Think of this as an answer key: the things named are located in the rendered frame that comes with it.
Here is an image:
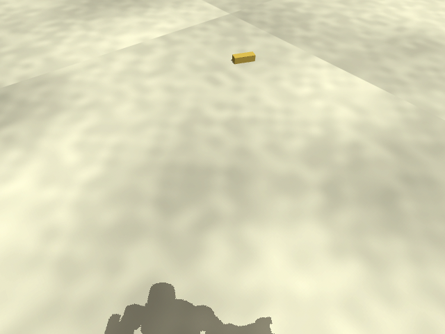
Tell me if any carton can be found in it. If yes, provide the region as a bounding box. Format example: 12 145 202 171
232 51 256 64

